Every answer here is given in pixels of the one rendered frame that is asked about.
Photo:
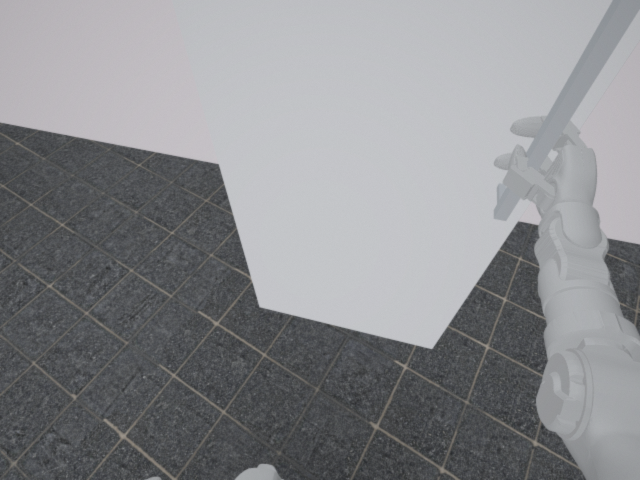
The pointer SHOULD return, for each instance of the handle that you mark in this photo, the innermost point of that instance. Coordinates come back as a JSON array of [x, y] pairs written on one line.
[[609, 32]]

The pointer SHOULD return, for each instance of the right robot hand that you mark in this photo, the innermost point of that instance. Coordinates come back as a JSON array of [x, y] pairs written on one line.
[[571, 177]]

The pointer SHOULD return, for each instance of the fridge door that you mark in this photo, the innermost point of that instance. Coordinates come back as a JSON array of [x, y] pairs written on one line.
[[356, 140]]

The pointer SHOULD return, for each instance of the robot left shin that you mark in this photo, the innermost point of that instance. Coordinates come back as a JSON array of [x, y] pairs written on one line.
[[267, 466]]

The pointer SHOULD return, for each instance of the right robot forearm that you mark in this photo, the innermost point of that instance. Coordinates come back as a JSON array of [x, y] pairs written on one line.
[[578, 300]]

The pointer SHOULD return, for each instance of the right robot upper arm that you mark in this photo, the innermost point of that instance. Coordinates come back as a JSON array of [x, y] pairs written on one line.
[[592, 401]]

